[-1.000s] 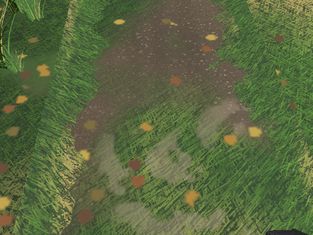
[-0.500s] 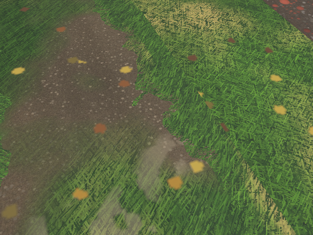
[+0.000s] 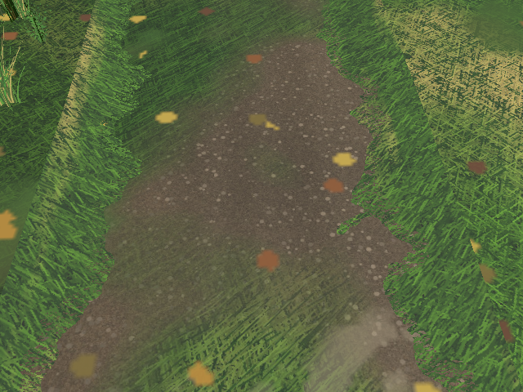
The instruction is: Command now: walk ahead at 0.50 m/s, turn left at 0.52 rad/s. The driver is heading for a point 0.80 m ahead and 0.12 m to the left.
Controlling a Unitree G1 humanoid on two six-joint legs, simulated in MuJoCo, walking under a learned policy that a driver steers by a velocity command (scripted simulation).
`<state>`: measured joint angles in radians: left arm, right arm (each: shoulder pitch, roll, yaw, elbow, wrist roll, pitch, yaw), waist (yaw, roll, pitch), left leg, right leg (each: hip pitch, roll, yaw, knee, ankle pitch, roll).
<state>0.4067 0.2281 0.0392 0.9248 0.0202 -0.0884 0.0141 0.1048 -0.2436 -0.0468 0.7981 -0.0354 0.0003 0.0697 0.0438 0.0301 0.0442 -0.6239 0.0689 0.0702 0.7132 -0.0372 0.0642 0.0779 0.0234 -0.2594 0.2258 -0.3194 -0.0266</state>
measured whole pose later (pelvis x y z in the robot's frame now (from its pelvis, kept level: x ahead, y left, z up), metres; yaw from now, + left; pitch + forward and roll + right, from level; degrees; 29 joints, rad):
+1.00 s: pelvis +0.54 +0.09 +0.01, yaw +24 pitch +1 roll -1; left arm 0.43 0.23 0.04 0.93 0.01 -0.08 -0.02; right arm 0.12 -0.26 -0.02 0.79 -0.04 -0.03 0.04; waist 0.05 0.05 0.03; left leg -0.60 0.07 0.00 0.75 -0.10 0.01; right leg -0.02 0.07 -0.05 0.22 -0.21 -0.06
